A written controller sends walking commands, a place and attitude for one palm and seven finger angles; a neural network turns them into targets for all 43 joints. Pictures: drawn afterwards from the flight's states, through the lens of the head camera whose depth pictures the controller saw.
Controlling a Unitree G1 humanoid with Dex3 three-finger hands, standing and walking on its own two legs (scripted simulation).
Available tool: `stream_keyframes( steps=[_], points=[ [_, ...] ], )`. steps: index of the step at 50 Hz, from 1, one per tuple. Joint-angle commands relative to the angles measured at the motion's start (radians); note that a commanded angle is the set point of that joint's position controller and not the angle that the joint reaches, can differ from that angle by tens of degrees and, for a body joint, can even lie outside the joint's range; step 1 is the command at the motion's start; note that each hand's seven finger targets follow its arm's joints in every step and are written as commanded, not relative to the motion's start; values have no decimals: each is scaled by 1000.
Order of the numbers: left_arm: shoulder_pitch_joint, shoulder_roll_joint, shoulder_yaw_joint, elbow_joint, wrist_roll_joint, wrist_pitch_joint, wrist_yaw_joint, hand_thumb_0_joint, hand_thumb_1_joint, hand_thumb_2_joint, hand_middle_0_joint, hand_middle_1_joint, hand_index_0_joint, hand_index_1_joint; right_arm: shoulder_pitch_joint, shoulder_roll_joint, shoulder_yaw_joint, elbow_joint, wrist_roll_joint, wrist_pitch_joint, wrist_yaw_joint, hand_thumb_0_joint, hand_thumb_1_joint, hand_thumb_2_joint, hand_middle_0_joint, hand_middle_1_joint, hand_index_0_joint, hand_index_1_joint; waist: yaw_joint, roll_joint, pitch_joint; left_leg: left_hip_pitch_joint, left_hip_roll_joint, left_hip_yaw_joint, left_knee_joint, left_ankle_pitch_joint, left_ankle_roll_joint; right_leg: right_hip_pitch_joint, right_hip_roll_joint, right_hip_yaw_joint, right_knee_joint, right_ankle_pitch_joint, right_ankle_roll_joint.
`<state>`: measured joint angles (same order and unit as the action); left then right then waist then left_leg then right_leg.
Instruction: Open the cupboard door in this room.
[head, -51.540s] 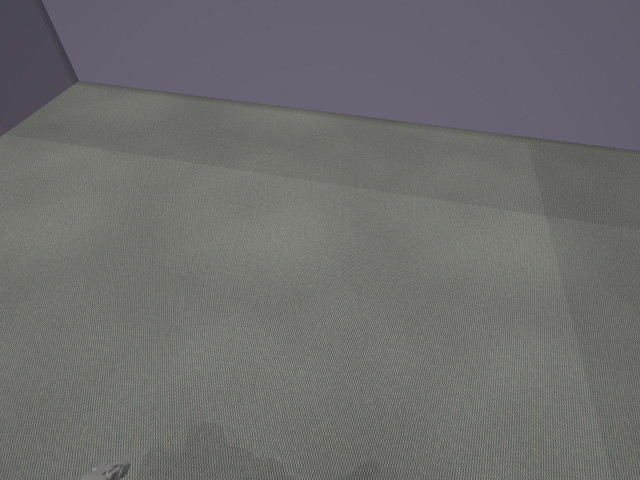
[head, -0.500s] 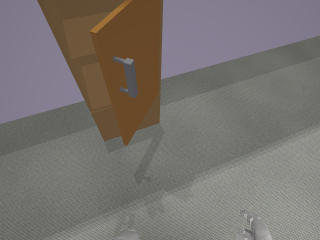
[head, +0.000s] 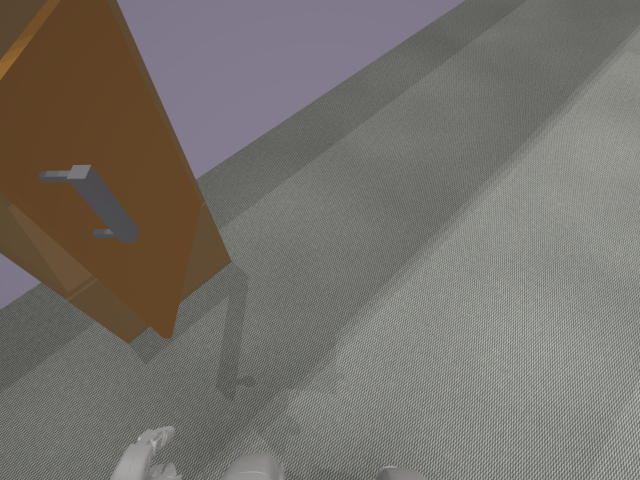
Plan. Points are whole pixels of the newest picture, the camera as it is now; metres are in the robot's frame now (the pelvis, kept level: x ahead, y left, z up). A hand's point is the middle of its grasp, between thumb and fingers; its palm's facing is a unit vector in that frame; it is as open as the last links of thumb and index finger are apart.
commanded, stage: walk to a spot facing it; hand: left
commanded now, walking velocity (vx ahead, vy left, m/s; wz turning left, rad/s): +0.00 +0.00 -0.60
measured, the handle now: (92, 207) +0.44 +0.34 +0.04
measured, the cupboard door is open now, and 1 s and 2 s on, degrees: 44 44 44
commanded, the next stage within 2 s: none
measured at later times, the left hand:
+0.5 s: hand (216, 412) +0.21 +0.17 -0.15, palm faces -0.33 -0.92 -0.19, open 7.4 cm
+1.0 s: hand (276, 332) +0.35 +0.10 -0.18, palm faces -0.54 -0.83 -0.17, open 7.4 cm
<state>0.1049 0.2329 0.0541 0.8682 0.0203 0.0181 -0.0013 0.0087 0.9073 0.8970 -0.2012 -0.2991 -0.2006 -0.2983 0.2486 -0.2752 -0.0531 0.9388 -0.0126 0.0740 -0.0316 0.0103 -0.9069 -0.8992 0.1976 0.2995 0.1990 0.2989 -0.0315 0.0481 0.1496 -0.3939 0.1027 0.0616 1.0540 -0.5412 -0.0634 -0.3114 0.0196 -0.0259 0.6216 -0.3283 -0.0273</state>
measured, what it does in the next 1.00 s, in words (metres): walks ahead, turning right: left foot, then right foot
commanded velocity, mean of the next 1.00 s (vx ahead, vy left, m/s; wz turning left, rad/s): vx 0.25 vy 0.00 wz -0.54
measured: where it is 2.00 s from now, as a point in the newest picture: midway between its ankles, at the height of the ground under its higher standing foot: (467, 325)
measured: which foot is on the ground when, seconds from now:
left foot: up 0.00-0.22, down 0.24-0.56, up 0.58-0.88, down 0.90-1.00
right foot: down 0.00-0.24, up 0.26-0.54, down 0.56-0.90, up 0.92-1.00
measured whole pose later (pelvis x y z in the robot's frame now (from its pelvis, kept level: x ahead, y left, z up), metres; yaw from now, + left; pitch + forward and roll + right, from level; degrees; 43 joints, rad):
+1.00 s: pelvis +0.23 -0.06 +0.00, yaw -35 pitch +1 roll +0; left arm 0.28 0.23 0.07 1.03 0.03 0.00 -0.03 0.01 0.91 0.90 -0.20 -0.30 -0.20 -0.30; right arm 0.18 -0.19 -0.02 0.87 -0.04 -0.07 -0.01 0.00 -0.91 -0.90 0.20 0.30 0.20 0.30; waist 0.01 -0.05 0.08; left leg -0.38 0.09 0.14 0.67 -0.29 0.01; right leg -0.35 0.00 0.02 1.15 -0.44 -0.03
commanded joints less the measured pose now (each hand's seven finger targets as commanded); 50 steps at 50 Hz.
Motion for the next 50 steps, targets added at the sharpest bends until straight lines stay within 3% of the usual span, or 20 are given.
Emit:
stream_keyframes(
  steps=[1, 9, 10, 11, 12, 13, 17, 23, 26, 27, 28, 29, 30, 33, 41, 43, 44, 45, 46, 50],
  points=[
    [58, 185, 53, -55, 2, 1, 28, 0, 900, 900, -200, -300, -200, -300, -33, -41, -12, -107, 4, -36, 2, 0, -900, -900, 200, 300, 200, 300, 34, -176, -184, -111, -5, -45, 35, 73, -19, 168, -252, 282, -222, 546, -171],
    [2, 183, 64, -73, 1, 10, 9, 0, 900, 900, -200, -300, -200, -300, 66, -26, -15, -96, 7, -62, -3, 0, -900, -900, 200, 300, 200, 300, -22, -176, -185, 149, -78, -19, -468, 242, 2, 21, -161, 339, -166, 353, -104],
    [-12, 151, 58, -82, -6, 15, 7, 0, 900, 900, -200, -300, -200, -300, 111, -58, -19, -83, 4, -72, -7, 0, -900, -900, 200, 300, 200, 300, -42, -111, -198, 266, -29, -60, -616, 297, 18, -67, -111, 301, -95, 271, -56],
    [17, 84, 47, -101, -16, 20, -2, 0, 900, 900, -200, -300, -200, -300, 129, -158, -35, -86, -13, -83, -11, 0, -900, -900, 200, 300, 200, 300, -36, 163, -207, 350, 209, -348, -743, 330, 109, -229, 32, 174, 91, -19, 14],
    [17, 75, 41, -122, -11, 15, -11, 0, 900, 900, -200, -300, -200, -300, 135, -210, -43, -108, -22, -81, -17, 0, -900, -900, 200, 300, 200, 300, -33, 253, -195, 307, 400, -501, -799, 405, 222, -278, 48, 56, 332, -307, 49],
    [-6, 98, 44, -116, 2, 13, -16, 0, 900, 900, -200, -300, -200, -300, 107, -195, -35, -116, -27, -84, -19, 0, -900, -900, 200, 300, 200, 300, -27, 169, -181, 260, 408, -492, -777, 463, 259, -278, -9, 95, 473, -287, 53],
    [-20, 54, 40, -86, 1, 12, -48, 0, 900, 900, -200, -300, -200, -300, 47, -111, -14, -129, -28, -91, -15, 0, -900, -900, 200, 300, 200, 300, 5, 149, -172, 302, 221, -141, -728, 527, 167, -268, -62, 10, 454, -130, 75],
    [-92, 32, 24, -96, 5, -5, -66, 0, 900, 900, -200, -300, -200, -300, 128, -142, -34, -83, -29, -93, 4, 0, -900, -900, 200, 300, 200, 300, -42, 154, -144, 294, 239, -30, -726, 311, 148, -130, -36, -100, 100, -140, 45],
    [3, 51, 35, -54, 7, -14, -61, 0, 900, 900, -200, -300, -200, -300, 103, -144, -33, -81, -27, -89, 12, 0, -900, -900, 200, 300, 200, 300, 17, 94, -156, 178, 213, 41, -604, 242, 102, 105, 4, -147, -94, -26, 19],
    [135, 102, 50, -11, 7, -22, -52, 0, 900, 900, -200, -300, -200, -300, 67, -128, -28, -93, -18, -92, 19, 0, -900, -900, 200, 300, 200, 300, 89, -15, -197, 35, 166, 108, -427, 256, 68, 333, -35, -77, -166, -27, -21],
    [299, 228, 82, 33, 13, -36, -34, 0, 900, 900, -200, -300, -200, -300, -6, -49, -9, -145, 1, -96, 33, 0, -900, -900, 200, 300, 200, 300, 172, -349, -255, -261, 28, 221, -86, 73, 14, 579, -306, 346, -297, -107, -139],
    [373, 289, 93, 58, -8, -35, -17, 0, 900, 900, -200, -300, -200, -300, -139, -62, -6, -198, -5, -96, 30, 0, -900, -900, 200, 300, 200, 300, 215, -353, -193, -433, -15, 59, 95, -129, 2, 550, -434, 578, -367, 42, -238],
    [330, 256, 83, 49, -7, -41, -4, 0, 900, 900, -200, -300, -200, -300, -157, -80, -15, -185, -2, -99, 28, 0, -900, -900, 200, 300, 200, 300, 179, -310, -144, -454, 30, -43, 153, -30, 6, 465, -405, 546, -369, -3, -241],
    [159, 157, 56, 6, 3, -52, 5, 0, 900, 900, -200, -300, -200, -300, -106, -56, -23, -126, -12, -92, 37, 0, -900, -900, 200, 300, 200, 300, 64, -212, -89, -287, 51, -41, 31, 133, -16, 249, -291, 305, -367, 123, -182],
    [150, 183, 64, 44, 4, -69, -15, 0, 900, 900, -200, -300, -200, -300, -95, -21, -18, -123, -5, -117, 50, 0, -900, -900, 200, 300, 200, 300, 27, -179, -83, -29, -50, 34, -367, 264, -1, 152, -218, 228, -327, 185, -147],
    [100, 167, 63, 44, 0, -66, -14, 0, 900, 900, -200, -300, -200, -300, 34, -50, -26, -81, -7, -128, 38, 0, -900, -900, 200, 300, 200, 300, -51, -135, -113, 203, -72, 48, -504, 332, 9, 52, -169, 190, -213, 192, -107],
    [91, 131, 56, 33, -4, -66, -17, 0, 900, 900, -200, -300, -200, -300, 185, -109, -39, -36, -13, -136, 24, 0, -900, -900, 200, 300, 200, 300, -113, -30, -184, 418, -23, -14, -563, 284, 33, -41, -112, 147, -11, 228, -73],
    [137, 51, 43, 17, -15, -62, -26, 0, 900, 900, -200, -300, -200, -300, 329, -236, -69, -5, -40, -146, 13, 0, -900, -900, 200, 300, 200, 300, -154, 287, -294, 599, 280, -410, -672, 132, 139, -248, 40, 7, 356, -84, -6],
    [102, 50, 35, -15, -12, -71, -29, 0, 900, 900, -200, -300, -200, -300, 376, -240, -56, 1, -38, -136, 2, 0, -900, -900, 200, 300, 200, 300, -143, 269, -299, 582, 418, -644, -807, 62, 229, -357, 47, 55, 600, -258, -11],
    [54, 30, 31, 21, 11, -55, -54, 0, 900, 900, -200, -300, -200, -300, 120, -69, -11, -49, -26, -150, 5, 0, -900, -900, 200, 300, 200, 300, -7, 108, -85, 235, 296, -280, -856, 187, 160, -373, -127, 59, 699, 28, 12]
  ],
)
